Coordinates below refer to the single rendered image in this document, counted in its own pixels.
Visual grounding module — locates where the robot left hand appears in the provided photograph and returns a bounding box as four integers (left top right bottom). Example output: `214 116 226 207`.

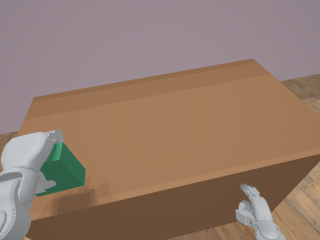
0 130 66 195

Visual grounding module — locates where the robot left forearm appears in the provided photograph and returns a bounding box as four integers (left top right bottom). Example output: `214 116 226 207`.
0 167 39 240

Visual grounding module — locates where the robot right forearm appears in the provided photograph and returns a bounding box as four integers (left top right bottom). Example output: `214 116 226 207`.
254 219 286 240

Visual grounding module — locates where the table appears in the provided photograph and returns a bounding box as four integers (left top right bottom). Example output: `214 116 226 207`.
2 58 320 240

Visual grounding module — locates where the sponge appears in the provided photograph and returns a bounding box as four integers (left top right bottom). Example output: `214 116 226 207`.
35 142 86 197

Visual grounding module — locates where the robot right hand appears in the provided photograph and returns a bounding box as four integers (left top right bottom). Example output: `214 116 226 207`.
235 183 274 229

